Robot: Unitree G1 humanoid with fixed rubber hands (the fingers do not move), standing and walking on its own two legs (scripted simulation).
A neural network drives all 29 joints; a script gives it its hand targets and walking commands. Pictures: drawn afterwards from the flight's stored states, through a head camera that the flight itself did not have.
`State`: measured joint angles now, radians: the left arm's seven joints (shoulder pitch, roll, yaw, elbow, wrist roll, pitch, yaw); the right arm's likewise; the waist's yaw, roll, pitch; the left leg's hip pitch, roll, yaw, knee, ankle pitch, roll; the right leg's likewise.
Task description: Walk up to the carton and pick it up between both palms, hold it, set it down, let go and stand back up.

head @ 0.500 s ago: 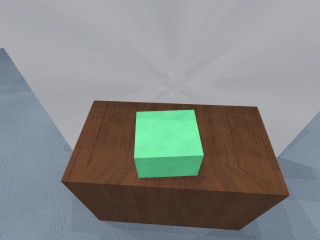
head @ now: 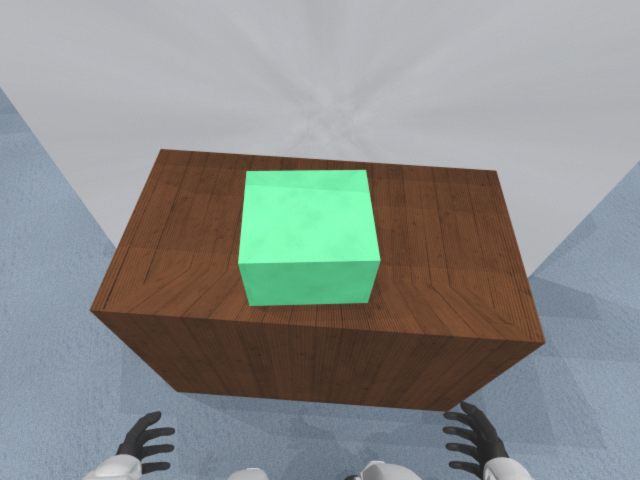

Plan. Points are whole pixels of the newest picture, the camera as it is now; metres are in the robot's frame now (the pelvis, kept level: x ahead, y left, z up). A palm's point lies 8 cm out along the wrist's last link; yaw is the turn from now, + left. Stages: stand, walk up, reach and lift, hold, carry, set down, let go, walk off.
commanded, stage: reach and lift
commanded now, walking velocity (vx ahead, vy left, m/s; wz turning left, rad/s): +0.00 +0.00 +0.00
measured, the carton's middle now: (307, 237) +0.51 +0.03 -0.11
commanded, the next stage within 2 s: none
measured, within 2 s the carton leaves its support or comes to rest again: neither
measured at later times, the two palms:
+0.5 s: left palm (126, 463) +0.15 +0.25 -0.07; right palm (488, 466) +0.15 -0.19 -0.07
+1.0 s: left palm (138, 408) +0.21 +0.24 -0.05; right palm (476, 414) +0.20 -0.18 -0.05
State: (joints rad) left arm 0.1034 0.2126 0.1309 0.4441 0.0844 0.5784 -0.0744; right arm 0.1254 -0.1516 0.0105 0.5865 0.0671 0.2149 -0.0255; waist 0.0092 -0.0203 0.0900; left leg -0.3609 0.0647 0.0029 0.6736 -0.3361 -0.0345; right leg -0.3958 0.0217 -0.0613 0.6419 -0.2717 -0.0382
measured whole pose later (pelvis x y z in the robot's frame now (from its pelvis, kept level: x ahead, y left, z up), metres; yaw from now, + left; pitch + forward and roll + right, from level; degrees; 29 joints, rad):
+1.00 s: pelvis +0.03 +0.01 +0.02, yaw +0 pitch -2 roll +0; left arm 0.12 0.19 0.01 0.64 -0.08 -0.10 0.01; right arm 0.15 -0.11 -0.01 0.73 0.06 -0.28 -0.01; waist 0.02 -0.01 0.02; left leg -0.16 0.04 0.02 0.50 -0.30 -0.03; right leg -0.21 0.01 -0.05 0.49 -0.25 -0.02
